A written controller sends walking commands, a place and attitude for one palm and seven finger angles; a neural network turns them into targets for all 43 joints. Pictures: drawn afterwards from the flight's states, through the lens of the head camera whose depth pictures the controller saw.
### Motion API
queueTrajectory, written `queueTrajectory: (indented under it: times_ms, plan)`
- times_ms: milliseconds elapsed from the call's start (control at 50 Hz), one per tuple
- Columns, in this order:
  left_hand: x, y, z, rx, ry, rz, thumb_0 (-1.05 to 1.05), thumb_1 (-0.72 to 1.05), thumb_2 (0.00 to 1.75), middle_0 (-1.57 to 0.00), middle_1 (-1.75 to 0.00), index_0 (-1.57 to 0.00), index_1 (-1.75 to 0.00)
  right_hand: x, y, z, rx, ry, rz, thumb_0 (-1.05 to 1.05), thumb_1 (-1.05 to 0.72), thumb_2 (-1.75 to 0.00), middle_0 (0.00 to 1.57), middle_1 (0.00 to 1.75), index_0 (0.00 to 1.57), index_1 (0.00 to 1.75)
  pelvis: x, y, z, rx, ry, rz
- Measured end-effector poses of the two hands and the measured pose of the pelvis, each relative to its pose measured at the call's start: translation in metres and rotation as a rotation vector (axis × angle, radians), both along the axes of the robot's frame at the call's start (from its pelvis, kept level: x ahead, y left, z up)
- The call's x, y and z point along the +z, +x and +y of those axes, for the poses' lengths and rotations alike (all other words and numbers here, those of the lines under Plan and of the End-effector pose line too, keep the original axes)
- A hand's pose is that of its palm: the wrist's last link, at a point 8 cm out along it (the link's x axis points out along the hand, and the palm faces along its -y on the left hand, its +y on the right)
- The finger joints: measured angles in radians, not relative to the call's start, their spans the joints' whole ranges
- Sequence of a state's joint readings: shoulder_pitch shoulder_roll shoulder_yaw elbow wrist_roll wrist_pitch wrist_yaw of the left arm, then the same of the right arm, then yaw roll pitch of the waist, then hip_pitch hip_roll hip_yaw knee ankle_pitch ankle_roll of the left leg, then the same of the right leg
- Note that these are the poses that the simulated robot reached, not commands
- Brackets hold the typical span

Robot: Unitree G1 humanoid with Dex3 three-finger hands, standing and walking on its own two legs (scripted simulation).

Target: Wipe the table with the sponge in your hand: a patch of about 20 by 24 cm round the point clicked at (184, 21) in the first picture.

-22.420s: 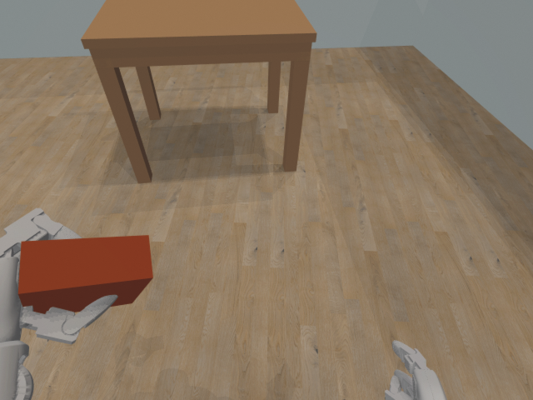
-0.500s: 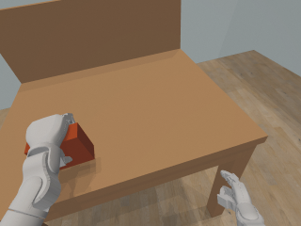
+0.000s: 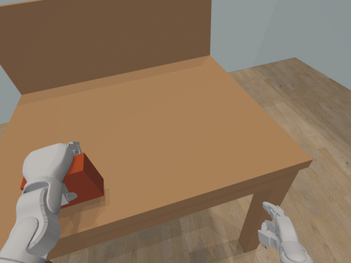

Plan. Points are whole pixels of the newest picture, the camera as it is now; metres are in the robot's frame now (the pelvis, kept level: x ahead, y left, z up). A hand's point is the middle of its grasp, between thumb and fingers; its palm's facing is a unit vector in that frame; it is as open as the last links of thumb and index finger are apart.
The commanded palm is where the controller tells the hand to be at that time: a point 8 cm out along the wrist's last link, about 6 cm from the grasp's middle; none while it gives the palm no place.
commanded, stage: lower the sponge onto the table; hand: left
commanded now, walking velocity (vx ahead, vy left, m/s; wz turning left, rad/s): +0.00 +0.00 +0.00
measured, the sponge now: (71, 187) +0.23 +0.30 +0.07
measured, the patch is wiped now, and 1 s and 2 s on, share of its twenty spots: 0.00 0.00 0.30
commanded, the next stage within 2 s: wipe forward along the first lane in 1.08 s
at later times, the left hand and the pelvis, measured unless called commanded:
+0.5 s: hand (67, 182) +0.23 +0.29 +0.09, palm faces +0.01 -0.09 -1.00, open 9.1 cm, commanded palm +0.21 +0.28 +0.15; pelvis +0.00 +0.01 +0.00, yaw +0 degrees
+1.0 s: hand (70, 185) +0.24 +0.30 +0.07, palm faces +0.00 -0.08 -1.00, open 9.1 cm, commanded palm +0.21 +0.29 +0.13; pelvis +0.00 +0.01 +0.00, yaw +0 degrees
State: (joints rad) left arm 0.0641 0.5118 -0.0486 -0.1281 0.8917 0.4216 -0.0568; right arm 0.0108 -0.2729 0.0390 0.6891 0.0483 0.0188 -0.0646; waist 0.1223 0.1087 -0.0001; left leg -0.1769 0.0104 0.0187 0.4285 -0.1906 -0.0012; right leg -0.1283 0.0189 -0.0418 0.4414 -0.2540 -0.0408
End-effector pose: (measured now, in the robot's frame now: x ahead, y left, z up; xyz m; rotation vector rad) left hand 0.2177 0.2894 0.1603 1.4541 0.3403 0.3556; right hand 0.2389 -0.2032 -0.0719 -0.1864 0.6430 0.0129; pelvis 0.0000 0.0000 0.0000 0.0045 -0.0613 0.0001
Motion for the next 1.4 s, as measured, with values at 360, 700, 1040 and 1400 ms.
queueTrajectory:
  times_ms: [360,700,1040,1400]
  plan:
    - [-0.010,0.003,-0.007,-0.013,-0.002,-0.020,0.00,-0.42,1.06,-0.81,-1.41,-0.83,-1.41,0.004,0.003,0.019,0.024,0.027,-0.008,0.01,-0.90,-0.90,0.20,0.30,0.20,0.30,0.001,-0.002,0.005,-0.002,-0.001,0.001]
    - [-0.029,-0.003,0.001,-0.034,-0.007,0.026,0.00,-0.42,1.06,-0.81,-1.41,-0.83,-1.41,0.002,-0.008,0.005,-0.011,-0.020,0.007,0.01,-0.90,-0.90,0.20,0.30,0.20,0.30,0.001,-0.004,0.006,0.002,-0.007,0.001]
    - [-0.036,0.000,0.002,-0.013,0.004,0.028,0.00,-0.42,1.06,-0.81,-1.41,-0.82,-1.41,-0.005,-0.015,0.003,-0.032,-0.002,0.033,0.01,-0.90,-0.90,0.20,0.30,0.20,0.30,0.000,-0.002,0.008,-0.001,-0.006,0.017]
    - [-0.038,0.021,0.004,0.011,0.034,0.044,0.00,-0.43,1.07,-0.82,-1.41,-0.83,-1.41,-0.008,-0.008,0.004,-0.025,-0.001,0.040,0.01,-0.90,-0.90,0.20,0.30,0.20,0.30,-0.001,-0.001,0.004,0.017,-0.006,0.041]
